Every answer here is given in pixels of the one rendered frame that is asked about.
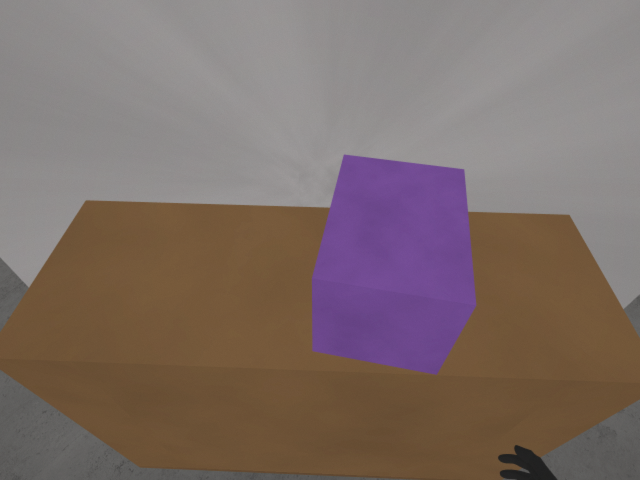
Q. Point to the pedestal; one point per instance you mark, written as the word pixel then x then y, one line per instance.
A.
pixel 180 335

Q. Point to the carton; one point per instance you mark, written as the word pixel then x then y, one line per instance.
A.
pixel 393 282

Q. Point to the robot right hand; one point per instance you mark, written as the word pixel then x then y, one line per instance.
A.
pixel 526 459

